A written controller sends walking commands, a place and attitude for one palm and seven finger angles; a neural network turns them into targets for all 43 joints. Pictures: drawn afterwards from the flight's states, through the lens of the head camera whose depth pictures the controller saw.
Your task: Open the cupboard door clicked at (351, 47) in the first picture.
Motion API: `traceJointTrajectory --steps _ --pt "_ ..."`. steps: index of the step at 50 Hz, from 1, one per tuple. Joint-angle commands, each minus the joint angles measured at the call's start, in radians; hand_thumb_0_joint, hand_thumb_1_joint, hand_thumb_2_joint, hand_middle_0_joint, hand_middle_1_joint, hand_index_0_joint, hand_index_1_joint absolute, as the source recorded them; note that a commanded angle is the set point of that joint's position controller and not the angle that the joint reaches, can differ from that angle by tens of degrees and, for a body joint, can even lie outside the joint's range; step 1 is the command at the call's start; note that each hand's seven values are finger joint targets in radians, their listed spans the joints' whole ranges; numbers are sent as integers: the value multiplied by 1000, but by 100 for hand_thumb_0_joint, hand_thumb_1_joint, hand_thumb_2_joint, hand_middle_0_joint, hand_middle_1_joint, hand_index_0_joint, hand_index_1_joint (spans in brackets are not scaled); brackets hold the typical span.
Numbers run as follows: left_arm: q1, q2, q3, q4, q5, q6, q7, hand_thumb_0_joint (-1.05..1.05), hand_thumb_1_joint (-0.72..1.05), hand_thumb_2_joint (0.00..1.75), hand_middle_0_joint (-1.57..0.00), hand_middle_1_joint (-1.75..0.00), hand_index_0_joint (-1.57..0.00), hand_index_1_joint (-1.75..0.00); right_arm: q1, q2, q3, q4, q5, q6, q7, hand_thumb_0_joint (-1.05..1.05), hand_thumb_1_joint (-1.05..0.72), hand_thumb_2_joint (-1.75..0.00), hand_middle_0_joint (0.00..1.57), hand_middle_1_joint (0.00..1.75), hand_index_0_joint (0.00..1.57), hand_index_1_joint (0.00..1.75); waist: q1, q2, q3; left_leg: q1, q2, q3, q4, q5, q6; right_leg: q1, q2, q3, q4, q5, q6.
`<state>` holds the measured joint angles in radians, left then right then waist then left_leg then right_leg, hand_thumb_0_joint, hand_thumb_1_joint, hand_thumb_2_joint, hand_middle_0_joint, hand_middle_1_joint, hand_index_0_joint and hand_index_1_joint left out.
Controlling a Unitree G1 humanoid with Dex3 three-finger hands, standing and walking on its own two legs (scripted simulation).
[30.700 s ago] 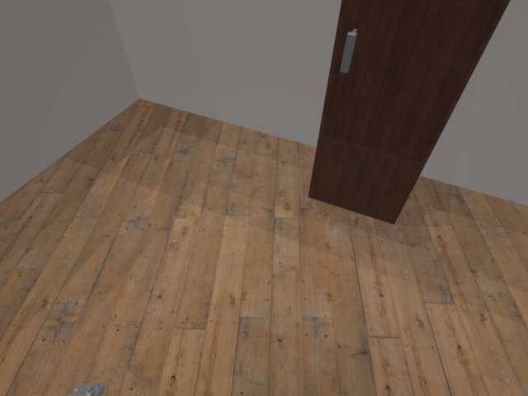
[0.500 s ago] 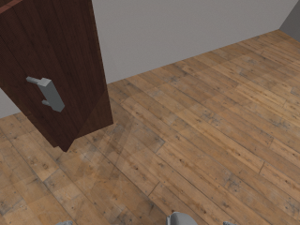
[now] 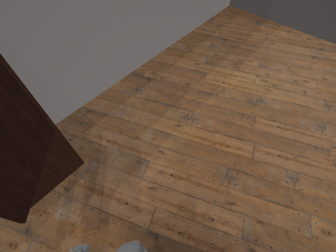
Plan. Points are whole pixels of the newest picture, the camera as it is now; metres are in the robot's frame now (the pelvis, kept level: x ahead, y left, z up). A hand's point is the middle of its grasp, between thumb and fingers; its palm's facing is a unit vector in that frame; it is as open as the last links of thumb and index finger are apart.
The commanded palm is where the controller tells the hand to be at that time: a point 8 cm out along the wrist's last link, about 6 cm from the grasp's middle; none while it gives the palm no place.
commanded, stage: walk to a spot facing it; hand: left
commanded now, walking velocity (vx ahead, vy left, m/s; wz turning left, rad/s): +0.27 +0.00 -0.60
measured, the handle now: out of the picture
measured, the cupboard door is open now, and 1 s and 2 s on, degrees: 44 44 44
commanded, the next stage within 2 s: turn to face it in 1.48 s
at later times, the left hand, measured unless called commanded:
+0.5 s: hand (150, 188) +0.31 +0.08 -0.16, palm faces -0.36 -0.91 -0.23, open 7.4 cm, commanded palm none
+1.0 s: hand (161, 175) +0.36 +0.04 -0.19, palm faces -0.40 -0.90 -0.16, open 7.4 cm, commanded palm none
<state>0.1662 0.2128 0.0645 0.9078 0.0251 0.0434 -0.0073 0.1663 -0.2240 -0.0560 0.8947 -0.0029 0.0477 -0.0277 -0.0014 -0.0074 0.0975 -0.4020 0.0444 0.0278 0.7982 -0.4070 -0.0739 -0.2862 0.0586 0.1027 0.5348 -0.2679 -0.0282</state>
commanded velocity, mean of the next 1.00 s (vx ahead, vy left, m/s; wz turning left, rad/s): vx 0.33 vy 0.00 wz -0.44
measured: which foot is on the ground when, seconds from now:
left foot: up 0.00-0.04, down 0.06-0.46, up 0.48-0.94, down 0.96-1.00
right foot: down 0.00-0.06, up 0.08-0.44, down 0.46-0.96, up 0.98-1.00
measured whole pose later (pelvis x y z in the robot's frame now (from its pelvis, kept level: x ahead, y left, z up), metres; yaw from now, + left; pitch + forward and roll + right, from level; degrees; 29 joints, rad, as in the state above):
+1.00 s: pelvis +0.32 -0.14 -0.01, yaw -31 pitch +1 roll -1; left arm 0.40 0.18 0.06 1.08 0.01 -0.04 -0.01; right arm 0.04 -0.17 -0.03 0.88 -0.03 -0.06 0.00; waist 0.06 -0.03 0.07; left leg -0.42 0.05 0.10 0.62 -0.19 0.03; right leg -0.14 0.07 0.04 0.82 -0.49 -0.05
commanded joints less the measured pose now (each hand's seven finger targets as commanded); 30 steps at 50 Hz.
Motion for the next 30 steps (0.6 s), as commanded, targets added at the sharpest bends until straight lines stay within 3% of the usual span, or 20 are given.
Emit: traceJointTrajectory --steps 1,2,3,4,5,7,8,10,15,18,19,20,21,22,23,24,25,27,28,30 --pt "-27 185 55 -84 -7 -17 12 0 90 90 -20 -30 -20 -30 155 -96 -15 -43 -6 -50 -9 0 -90 -90 20 30 20 30 -54 -96 -164 265 0 -7 -331 103 24 -77 -180 240 -88 36 -85" --pt "-25 116 41 -108 -13 -14 2 0 90 90 -20 -30 -20 -30 208 -178 -28 -29 -22 -62 -14 0 -90 -90 20 30 20 30 -72 127 -157 402 179 -219 -489 -70 88 -281 -47 138 57 -234 -32" --pt "-43 79 31 -144 -14 -17 -12 0 90 90 -20 -30 -20 -30 271 -276 -45 -31 -41 -64 -20 0 -90 -90 20 30 20 30 -98 357 -127 417 438 -537 -625 -263 205 -429 51 -77 347 -393 31" --pt "-105 120 44 -158 1 -26 -27 0 90 90 -20 -30 -20 -30 258 -274 -44 -37 -39 -67 -18 0 -90 -90 20 30 20 30 -101 239 -71 300 493 -580 -670 -315 256 -436 -49 -29 489 -329 26" --pt "-102 127 48 -142 12 -33 -34 0 90 90 -20 -30 -20 -30 215 -234 -31 -46 -41 -76 -15 0 -90 -90 20 30 20 30 -65 194 -63 287 442 -507 -636 -232 245 -436 -71 -41 570 -272 31" --pt "-79 90 45 -112 10 -37 -53 0 90 90 -20 -30 -20 -30 160 -164 -11 -53 -37 -87 -14 0 -90 -90 20 30 20 30 -25 167 -36 280 320 -244 -598 7 183 -427 -107 -83 621 -123 46" --pt "-74 73 40 -104 9 -34 -59 0 90 90 -20 -30 -20 -30 171 -146 -5 -46 -35 -93 -15 0 -90 -90 20 30 20 30 -23 167 -46 310 286 -150 -581 119 165 -426 -112 -103 611 -77 53" --pt "-89 46 28 -98 7 -36 -63 0 90 90 -20 -30 -20 -30 236 -126 -1 -21 -31 -101 -16 0 -90 -90 20 30 20 30 -40 171 -70 389 262 -37 -542 328 153 -432 -116 -140 572 -36 57" --pt "-184 27 11 -117 2 -37 -69 0 90 90 -20 -30 -20 -30 306 -139 -8 23 -37 -100 -3 0 -90 -90 20 30 20 30 -71 190 -38 376 288 93 -534 382 158 -343 -126 -206 312 -31 45" --pt "-203 39 12 -112 2 -37 -71 0 90 90 -20 -30 -20 -30 296 -153 -11 31 -41 -96 2 0 -90 -90 20 30 20 30 -67 194 -14 317 313 129 -520 346 155 -225 -104 -241 191 -46 24" --pt "-184 48 16 -106 2 -38 -71 0 90 90 -20 -30 -20 -30 286 -165 -13 28 -41 -94 3 0 -90 -90 20 30 20 30 -52 179 -23 296 321 140 -491 347 150 -157 -94 -247 164 -59 11" --pt "-116 67 22 -89 3 -43 -68 0 90 90 -20 -30 -20 -30 260 -171 -16 25 -39 -92 7 0 -90 -90 20 30 20 30 -8 167 -55 283 313 170 -397 401 135 -53 -71 -262 108 -62 -7" --pt "29 98 35 -41 4 -50 -62 0 90 90 -20 -30 -20 -30 223 -174 -14 17 -32 -91 9 0 -90 -90 20 30 20 30 69 95 -116 183 271 215 -206 477 107 180 -33 -277 44 -22 -34" --pt "220 193 62 17 6 -63 -49 0 90 90 -20 -30 -20 -30 182 -142 -4 -9 -14 -95 22 0 -90 -90 20 30 20 30 164 -88 -216 -41 194 280 77 373 62 487 -164 -96 -41 -140 -96" --pt "357 318 93 47 -7 -71 -28 0 90 90 -20 -30 -20 -30 130 -83 8 -69 3 -96 25 0 -90 -90 20 30 20 30 205 -344 -290 -325 37 216 423 -236 11 623 -463 444 -225 -133 -212" --pt "316 334 89 41 -22 -66 -13 0 90 90 -20 -30 -20 -30 78 -123 -2 -76 -3 -94 19 0 -90 -90 20 30 20 30 175 -262 -242 -392 70 34 550 -205 27 510 -495 540 -298 -203 -246" --pt "214 271 77 11 -20 -64 -4 0 90 90 -20 -30 -20 -30 42 -122 -15 -65 -6 -95 18 0 -90 -90 20 30 20 30 129 -174 -168 -395 99 -15 578 -79 30 397 -453 474 -308 -240 -229" --pt "75 169 40 -27 -14 -77 3 0 90 90 -20 -30 -20 -30 56 -97 -12 -22 -21 -85 22 0 -90 -90 20 30 20 30 38 -95 -80 -266 144 -25 434 64 14 159 -350 223 -317 -49 -176" --pt "58 148 34 -28 -10 -85 3 0 90 90 -20 -30 -20 -30 90 -79 -11 -1 -25 -72 24 0 -90 -90 20 30 20 30 10 -102 -80 -207 134 -10 377 90 7 102 -312 157 -321 34 -162" --pt "52 143 33 -15 -3 -98 3 0 90 90 -20 -30 -20 -30 149 -58 -11 23 -25 -62 27 0 -90 -90 20 30 20 30 -25 -104 -112 -160 110 4 287 121 4 108 -272 88 -316 101 -159"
